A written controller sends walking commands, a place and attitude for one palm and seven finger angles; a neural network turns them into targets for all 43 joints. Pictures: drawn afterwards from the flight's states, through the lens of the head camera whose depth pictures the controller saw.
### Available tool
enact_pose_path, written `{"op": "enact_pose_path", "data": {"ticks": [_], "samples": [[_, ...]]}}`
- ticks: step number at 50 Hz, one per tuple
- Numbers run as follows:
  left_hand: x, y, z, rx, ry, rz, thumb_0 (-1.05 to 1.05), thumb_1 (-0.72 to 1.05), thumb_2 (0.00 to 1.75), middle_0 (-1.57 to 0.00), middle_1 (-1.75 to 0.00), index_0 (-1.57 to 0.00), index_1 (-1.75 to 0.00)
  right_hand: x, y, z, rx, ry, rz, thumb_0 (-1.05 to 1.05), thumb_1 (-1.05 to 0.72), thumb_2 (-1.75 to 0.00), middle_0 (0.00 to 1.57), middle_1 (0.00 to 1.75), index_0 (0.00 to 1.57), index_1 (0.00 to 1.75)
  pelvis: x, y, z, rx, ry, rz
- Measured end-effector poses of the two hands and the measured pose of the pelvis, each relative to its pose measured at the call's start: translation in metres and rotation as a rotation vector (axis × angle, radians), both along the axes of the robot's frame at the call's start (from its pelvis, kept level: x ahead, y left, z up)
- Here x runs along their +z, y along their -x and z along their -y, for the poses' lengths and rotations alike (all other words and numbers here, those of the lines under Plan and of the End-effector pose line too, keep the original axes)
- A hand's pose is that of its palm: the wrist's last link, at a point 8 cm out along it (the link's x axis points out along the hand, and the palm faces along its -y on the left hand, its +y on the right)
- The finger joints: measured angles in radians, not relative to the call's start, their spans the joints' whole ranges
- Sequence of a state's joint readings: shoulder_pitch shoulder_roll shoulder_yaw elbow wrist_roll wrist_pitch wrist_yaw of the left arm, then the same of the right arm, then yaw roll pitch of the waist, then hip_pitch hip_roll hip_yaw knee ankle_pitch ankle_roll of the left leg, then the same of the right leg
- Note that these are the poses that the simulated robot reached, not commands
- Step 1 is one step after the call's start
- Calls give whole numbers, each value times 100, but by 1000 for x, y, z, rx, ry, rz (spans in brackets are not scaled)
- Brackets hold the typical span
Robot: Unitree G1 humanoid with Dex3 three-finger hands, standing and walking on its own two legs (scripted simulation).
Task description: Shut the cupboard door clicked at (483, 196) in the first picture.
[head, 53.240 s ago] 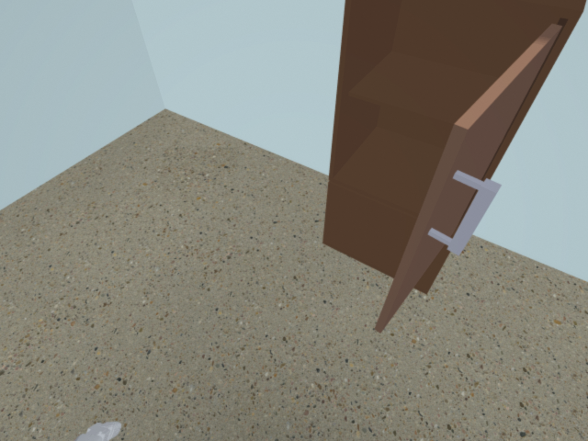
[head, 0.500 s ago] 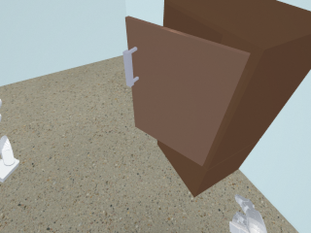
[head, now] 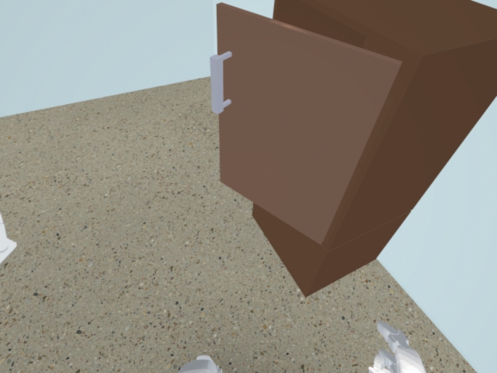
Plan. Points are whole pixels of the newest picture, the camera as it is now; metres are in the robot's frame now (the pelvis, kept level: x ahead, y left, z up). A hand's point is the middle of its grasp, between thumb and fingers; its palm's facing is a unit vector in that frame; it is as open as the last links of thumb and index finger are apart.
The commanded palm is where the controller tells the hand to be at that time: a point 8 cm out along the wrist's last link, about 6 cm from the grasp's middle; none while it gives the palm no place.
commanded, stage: step back with the hand held close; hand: left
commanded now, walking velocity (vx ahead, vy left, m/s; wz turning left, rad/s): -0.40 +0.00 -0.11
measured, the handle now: (222, 83) +0.77 +0.10 +0.08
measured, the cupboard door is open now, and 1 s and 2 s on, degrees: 24 24 24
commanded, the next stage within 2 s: stop stepping back and stand still in 0.42 s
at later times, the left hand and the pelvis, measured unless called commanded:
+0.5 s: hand out of the picture +0.11 +0.26 +0.20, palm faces +0.35 -0.85 -0.39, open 7.5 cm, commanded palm +0.05 +0.30 +0.20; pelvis -0.12 +0.02 +0.02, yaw -7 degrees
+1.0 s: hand out of the picture +0.02 +0.29 +0.20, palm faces +0.30 -0.86 -0.41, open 7.5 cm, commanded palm -0.04 +0.34 +0.20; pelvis -0.21 +0.06 +0.03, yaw -5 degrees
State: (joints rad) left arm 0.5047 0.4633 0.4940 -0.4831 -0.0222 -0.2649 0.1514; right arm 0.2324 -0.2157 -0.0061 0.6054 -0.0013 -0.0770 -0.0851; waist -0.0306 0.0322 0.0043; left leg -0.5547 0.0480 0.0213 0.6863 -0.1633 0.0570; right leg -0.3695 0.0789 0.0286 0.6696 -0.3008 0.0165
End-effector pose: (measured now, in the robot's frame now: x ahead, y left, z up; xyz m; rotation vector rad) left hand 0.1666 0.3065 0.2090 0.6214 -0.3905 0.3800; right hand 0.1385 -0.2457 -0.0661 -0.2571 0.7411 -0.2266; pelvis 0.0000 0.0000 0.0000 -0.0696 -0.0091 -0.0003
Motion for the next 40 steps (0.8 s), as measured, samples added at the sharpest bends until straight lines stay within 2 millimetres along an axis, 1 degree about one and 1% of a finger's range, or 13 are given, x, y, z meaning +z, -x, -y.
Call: {"op": "enact_pose_path", "data": {"ticks": [3,7,10,12,16,18,21,26,28,31,33,36,40], "samples": [[-5,21,3,20,45,-16,1,88,89,-21,-30,-21,-30,0,4,-2,26,-11,-14,2,-91,-90,20,30,20,30,2,13,1,2,-18,0],[-7,43,2,31,109,-21,1,88,89,-21,-30,-21,-31,7,12,-11,51,1,-54,2,-91,-90,20,30,20,30,10,24,-6,4,-55,-10],[-5,52,-9,25,110,7,1,88,89,-21,-30,-21,-31,12,17,-22,60,27,-41,2,-91,-90,20,30,20,30,10,34,-16,13,-46,-29],[-3,57,-19,21,90,27,1,88,89,-21,-30,-21,-31,13,20,-29,57,30,-19,2,-91,-90,20,30,20,30,8,48,-21,25,-41,-26],[4,69,-34,35,85,15,1,88,89,-21,-30,-21,-31,22,33,-47,62,-10,35,2,-91,-90,20,30,20,30,15,68,-26,-6,-8,-31],[7,76,-33,25,109,9,1,88,89,-21,-30,-21,-30,27,43,-54,67,-34,52,2,-91,-90,20,30,20,30,19,76,-28,-35,2,-42],[7,85,-21,-20,144,-3,1,89,90,-21,-30,-21,-30,29,61,-59,71,-58,67,1,-90,-90,20,30,21,30,23,91,-28,-77,4,-59],[4,96,8,-141,109,-31,1,89,90,-21,-30,-20,-30,21,101,-50,50,-75,65,1,-90,-90,21,30,21,30,16,132,-21,-131,-27,-82],[4,103,17,-184,105,-51,1,89,89,-21,-30,-21,-30,17,125,-41,7,-77,42,1,-90,-90,21,30,21,30,16,149,-20,-134,-10,-68],[7,120,23,-218,83,-80,1,88,89,-21,-30,-21,-30,18,167,-26,-79,-65,7,1,-90,-90,21,30,21,30,19,161,-19,-146,-34,-44],[7,132,18,-209,69,-98,1,88,89,-22,-30,-21,-31,19,194,-16,-133,-38,-9,1,-90,-90,21,30,21,30,19,162,-22,-159,-42,-32],[4,143,2,-165,75,-79,1,88,89,-22,-30,-21,-31,14,232,-2,-198,15,-45,1,-90,-90,20,30,21,30,17,164,-30,-135,-30,-11],[-8,149,-24,-88,142,-42,1,88,89,-22,-30,-21,-31,8,269,2,-246,68,-109,2,-91,-90,20,30,20,30,14,170,-43,-121,-17,21]]}}
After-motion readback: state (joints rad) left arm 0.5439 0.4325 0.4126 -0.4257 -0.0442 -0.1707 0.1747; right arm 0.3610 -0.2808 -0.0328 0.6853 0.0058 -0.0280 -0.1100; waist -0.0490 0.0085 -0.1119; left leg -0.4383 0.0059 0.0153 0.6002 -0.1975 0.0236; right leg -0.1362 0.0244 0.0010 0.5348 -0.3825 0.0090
